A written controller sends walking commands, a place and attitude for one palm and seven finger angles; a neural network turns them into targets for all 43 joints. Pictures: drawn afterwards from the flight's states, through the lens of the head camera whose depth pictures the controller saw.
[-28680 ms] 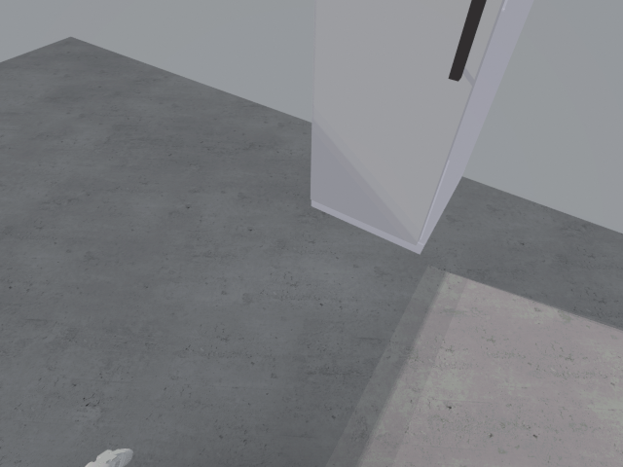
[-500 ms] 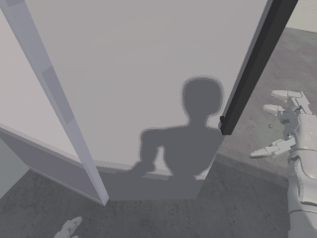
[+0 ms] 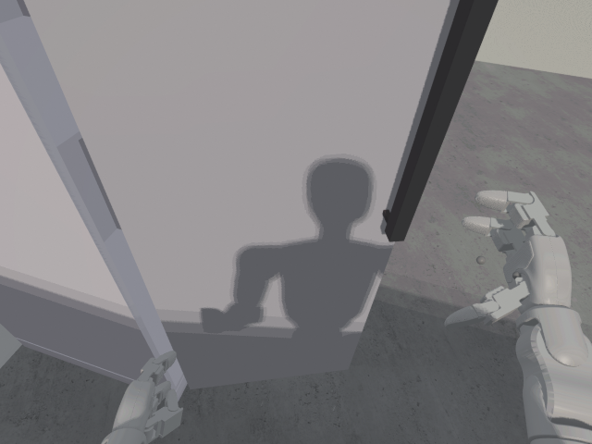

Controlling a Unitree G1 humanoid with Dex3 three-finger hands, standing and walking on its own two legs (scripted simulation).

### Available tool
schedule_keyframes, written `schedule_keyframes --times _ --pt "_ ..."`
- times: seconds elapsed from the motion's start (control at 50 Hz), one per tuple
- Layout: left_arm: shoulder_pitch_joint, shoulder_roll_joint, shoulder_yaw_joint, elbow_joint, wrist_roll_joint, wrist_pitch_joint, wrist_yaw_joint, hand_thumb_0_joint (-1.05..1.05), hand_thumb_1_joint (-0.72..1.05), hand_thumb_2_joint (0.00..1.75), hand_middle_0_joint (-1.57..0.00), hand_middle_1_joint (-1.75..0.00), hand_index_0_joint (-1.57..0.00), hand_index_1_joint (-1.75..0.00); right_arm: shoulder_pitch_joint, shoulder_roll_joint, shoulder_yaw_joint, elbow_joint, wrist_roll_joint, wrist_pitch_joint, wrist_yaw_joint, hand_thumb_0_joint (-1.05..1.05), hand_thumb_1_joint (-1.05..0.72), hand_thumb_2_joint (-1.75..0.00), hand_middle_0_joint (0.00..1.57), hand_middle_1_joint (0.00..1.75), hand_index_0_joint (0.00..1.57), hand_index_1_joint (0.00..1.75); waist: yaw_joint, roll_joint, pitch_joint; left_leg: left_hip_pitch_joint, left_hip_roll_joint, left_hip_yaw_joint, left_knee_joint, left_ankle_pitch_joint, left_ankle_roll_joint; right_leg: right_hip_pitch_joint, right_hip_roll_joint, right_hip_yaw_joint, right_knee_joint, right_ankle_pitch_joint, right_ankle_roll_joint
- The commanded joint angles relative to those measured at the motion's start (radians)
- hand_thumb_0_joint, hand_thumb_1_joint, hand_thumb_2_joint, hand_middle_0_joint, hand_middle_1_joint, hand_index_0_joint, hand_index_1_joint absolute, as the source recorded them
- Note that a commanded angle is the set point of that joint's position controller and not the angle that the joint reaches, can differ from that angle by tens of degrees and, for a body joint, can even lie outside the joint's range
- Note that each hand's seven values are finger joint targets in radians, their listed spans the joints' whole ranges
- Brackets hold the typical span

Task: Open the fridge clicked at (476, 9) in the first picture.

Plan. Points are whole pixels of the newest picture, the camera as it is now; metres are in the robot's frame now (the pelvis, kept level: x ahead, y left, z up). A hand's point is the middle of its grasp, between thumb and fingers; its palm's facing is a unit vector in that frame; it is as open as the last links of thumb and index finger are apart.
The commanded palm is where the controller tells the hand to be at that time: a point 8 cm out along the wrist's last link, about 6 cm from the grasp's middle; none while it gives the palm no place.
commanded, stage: draw the hand back to the body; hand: right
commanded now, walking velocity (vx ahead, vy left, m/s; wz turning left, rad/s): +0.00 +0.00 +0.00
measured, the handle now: (428, 111) +0.47 -0.16 +0.25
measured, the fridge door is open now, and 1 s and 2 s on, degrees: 65 65 65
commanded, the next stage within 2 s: step back with the hand held close in 1.58 s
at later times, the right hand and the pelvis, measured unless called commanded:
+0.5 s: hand (519, 282) +0.26 -0.23 +0.16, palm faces +0.21 +0.98 -0.03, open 14.6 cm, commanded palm +0.22 -0.28 +0.17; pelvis +0.01 +0.00 +0.01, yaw +0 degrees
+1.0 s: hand (566, 303) +0.24 -0.27 +0.16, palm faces +0.44 +0.84 -0.33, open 10.8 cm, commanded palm +0.19 -0.31 +0.18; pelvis +0.02 -0.02 +0.01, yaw +2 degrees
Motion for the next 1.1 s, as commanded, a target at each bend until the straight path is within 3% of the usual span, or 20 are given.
schedule_keyframes --times 0.0,0.02,0.04,0.08,0.12,0.16,0.28,0.32,0.38,0.46,0.48,0.5,0.52,0.54,0.62,0.64,0.72,0.78,0.94,1.08 --pt "-0.148 0.141 0.056 -0.136 -0.033 -0.053 0.031 0.0 0.9 0.9 -0.2 -0.3 -0.2 -0.3 -0.307 -0.214 -0.142 -0.094 0.119 0.1 0.009 0.0 0.55 -0.2 0.25 1.15 0.25 1.15 -0.039 0.018 -0.199 0.009 -0.006 -0.094 -0.168 0.025 -0.004 0.097 0.047 0.034 -0.11 -0.018 -0.03" --pt "-0.172 0.142 0.045 -0.151 -0.039 -0.05 0.042 0.0 0.9 0.9 -0.2 -0.3 -0.2 -0.3 -0.353 -0.212 -0.127 -0.187 0.141 0.192 0.021 0.0 0.55 -0.2 0.25 1.15 0.25 1.15 -0.032 0.015 -0.197 0.035 0.004 -0.1 -0.184 0.052 -0.012 0.114 0.05 0.03 -0.121 0.005 -0.036" --pt "-0.186 0.139 0.043 -0.159 -0.04 -0.048 0.051 0.0 0.9 0.9 -0.2 -0.3 -0.2 -0.3 -0.386 -0.267 -0.169 -0.234 0.129 0.253 0.016 0.0 0.55 -0.2 0.25 1.15 0.25 1.15 -0.037 0.009 -0.209 0.047 0.006 -0.105 -0.189 0.069 -0.015 0.123 0.053 0.029 -0.12 0.033 -0.038" --pt "-0.187 0.125 0.035 -0.171 -0.031 -0.046 0.05 0.0 0.9 0.9 -0.2 -0.3 -0.2 -0.3 -0.334 -0.225 -0.146 -0.308 0.088 0.307 -0.012 0.0 0.55 -0.2 0.25 1.15 0.25 1.15 -0.033 -0.037 -0.204 0.045 -0.002 -0.082 -0.179 0.15 -0.013 0.154 0.053 0.024 -0.123 0.107 -0.038" --pt "-0.168 0.121 0.036 -0.172 -0.028 -0.054 0.04 0.0 0.9 0.9 -0.2 -0.3 -0.2 -0.3 -0.224 -0.172 -0.128 -0.342 0.086 0.295 -0.025 0.0 0.55 -0.2 0.25 1.15 0.25 1.15 -0.025 0.01 -0.183 0.051 -0.012 -0.06 -0.166 0.241 -0.015 0.166 0.048 0.021 -0.123 0.168 -0.035" --pt "-0.154 0.129 0.042 -0.168 -0.025 -0.061 0.034 0.0 0.9 0.9 -0.2 -0.3 -0.2 -0.3 -0.182 -0.171 -0.14 -0.371 0.102 0.269 -0.016 0.0 0.55 -0.2 0.25 1.15 0.25 1.15 -0.022 0.055 -0.172 0.052 -0.017 -0.057 -0.164 0.284 -0.02 0.172 0.047 0.021 -0.125 0.181 -0.035" --pt "-0.16 0.139 0.046 -0.167 -0.025 -0.058 0.036 0.0 0.9 0.9 -0.2 -0.3 -0.2 -0.3 -0.11 -0.214 -0.194 -0.4 0.109 0.292 0.003 0.0 0.55 -0.2 0.25 1.15 0.25 1.15 -0.027 0.051 -0.119 0.032 -0.019 -0.063 -0.179 0.229 -0.023 0.164 0.049 0.011 -0.132 0.151 -0.037" --pt "-0.17 0.137 0.045 -0.168 -0.025 -0.059 0.039 0.0 0.9 0.9 -0.2 -0.3 -0.2 -0.3 -0.109 -0.225 -0.206 -0.43 0.109 0.299 0.0 0.0 0.55 -0.2 0.25 1.15 0.25 1.15 -0.028 0.013 -0.114 0.028 -0.014 -0.071 -0.188 0.209 -0.023 0.17 0.05 0.007 -0.13 0.143 -0.037" --pt "-0.171 0.131 0.041 -0.171 -0.022 -0.067 0.044 0.0 0.9 0.9 -0.2 -0.3 -0.2 -0.3 -0.124 -0.211 -0.19 -0.49 0.11 0.279 0.005 0.0 0.55 -0.2 0.25 1.15 0.25 1.15 -0.023 -0.031 -0.129 0.036 -0.02 -0.063 -0.188 0.226 -0.017 0.201 0.052 0.009 -0.131 0.165 -0.036" --pt "-0.162 0.136 0.04 -0.16 -0.021 -0.081 0.05 0.0 0.9 0.9 -0.2 -0.3 -0.2 -0.3 -0.076 -0.213 -0.195 -0.477 0.124 0.266 0.029 0.0 0.41 -0.27 0.25 1.07 0.25 1.07 -0.021 0.009 -0.114 0.034 -0.027 -0.053 -0.191 0.234 -0.019 0.204 0.05 0.017 -0.137 0.166 -0.037" --pt "-0.166 0.135 0.039 -0.16 -0.022 -0.082 0.05 0.0 0.9 0.9 -0.2 -0.3 -0.2 -0.3 -0.072 -0.207 -0.186 -0.485 0.126 0.268 0.039 0.0 0.37 -0.29 0.24 1.04 0.24 1.04 -0.022 -0.016 -0.116 0.03 -0.026 -0.055 -0.194 0.224 -0.018 0.207 0.052 0.015 -0.139 0.161 -0.037" --pt "-0.162 0.129 0.052 -0.168 0.024 -0.095 0.037 0.0 0.9 0.9 -0.2 -0.3 -0.2 -0.3 -0.02 -0.342 -0.251 -0.548 -0.014 0.174 -0.11 0.0 0.33 -0.31 0.24 1.02 0.24 1.02 -0.044 -0.023 -0.01 -0.008 -0.005 -0.087 -0.271 0.182 -0.016 0.179 0.054 -0.014 -0.129 0.126 -0.03" --pt "-0.162 0.119 0.046 -0.143 0.036 -0.092 0.03 0.0 0.9 0.9 -0.2 -0.3 -0.2 -0.3 0.071 -0.225 -0.182 -0.472 -0.034 0.139 -0.158 0.0 0.3 -0.32 0.24 1.0 0.24 1.0 -0.021 -0.014 0.012 -0.009 0.001 -0.075 -0.279 0.159 -0.013 0.174 0.057 -0.017 -0.139 0.105 -0.03" --pt "-0.145 0.116 0.046 -0.141 0.037 -0.08 0.023 0.0 0.9 0.9 -0.2 -0.3 -0.2 -0.3 0.129 -0.191 -0.15 -0.454 -0.054 0.115 -0.186 0.0 0.26 -0.34 0.24 0.98 0.24 0.98 -0.02 0.05 0.025 0.0 -0.005 -0.063 -0.279 0.141 -0.015 0.175 0.05 -0.012 -0.154 0.097 -0.031" --pt "-0.142 0.126 0.065 -0.145 0.047 -0.063 0.016 0.0 0.9 0.9 -0.2 -0.3 -0.2 -0.3 0.118 -0.244 -0.178 -0.552 -0.095 0.036 -0.242 0.0 0.12 -0.41 0.24 0.89 0.24 0.89 -0.024 0.001 -0.085 0.071 -0.013 -0.069 -0.279 0.174 -0.013 0.245 0.044 -0.027 -0.182 0.126 -0.038" --pt "-0.143 0.12 0.062 -0.144 0.048 -0.061 0.016 0.0 0.9 0.9 -0.2 -0.3 -0.2 -0.3 0.129 -0.228 -0.163 -0.548 -0.101 0.024 -0.248 0.0 0.08 -0.43 0.23 0.87 0.23 0.87 -0.024 -0.01 -0.079 0.075 -0.016 -0.067 -0.282 0.174 -0.012 0.251 0.045 -0.028 -0.191 0.129 -0.038" --pt "-0.139 0.121 0.066 -0.133 0.05 -0.053 0.019 0.0 0.9 0.9 -0.2 -0.3 -0.2 -0.3 0.144 -0.229 -0.161 -0.545 -0.117 -0.003 -0.268 0.0 -0.07 -0.5 0.23 0.79 0.23 0.79 -0.022 -0.025 -0.056 0.079 -0.02 -0.063 -0.296 0.161 -0.01 0.267 0.041 -0.023 -0.212 0.13 -0.038" --pt "-0.144 0.117 0.069 -0.132 0.051 -0.043 0.02 0.0 0.9 0.9 -0.2 -0.3 -0.2 -0.3 0.196 -0.227 -0.173 -0.533 -0.118 -0.013 -0.272 0.0 -0.17 -0.55 0.22 0.73 0.22 0.73 -0.03 0.01 -0.05 0.097 -0.023 -0.058 -0.294 0.174 -0.01 0.262 0.04 -0.019 -0.219 0.146 -0.038" --pt "-0.135 0.114 0.075 -0.141 0.054 -0.035 0.006 0.0 0.9 0.9 -0.2 -0.3 -0.2 -0.3 0.338 -0.236 -0.212 -0.607 -0.119 -0.028 -0.272 0.0 -0.47 -0.69 0.22 0.55 0.22 0.55 -0.042 -0.045 -0.063 0.141 -0.026 -0.053 -0.265 0.261 -0.002 0.257 0.035 -0.011 -0.218 0.235 -0.028" --pt "-0.125 0.116 0.079 -0.148 0.052 -0.023 0.0 0.0 0.9 0.9 -0.2 -0.3 -0.2 -0.3 0.415 -0.239 -0.239 -0.621 -0.112 -0.022 -0.271 0.0 -0.72 -0.81 0.21 0.41 0.21 0.41 -0.04 -0.026 -0.02 0.123 -0.029 -0.048 -0.267 0.249 -0.004 0.234 0.029 -0.008 -0.22 0.235 -0.024"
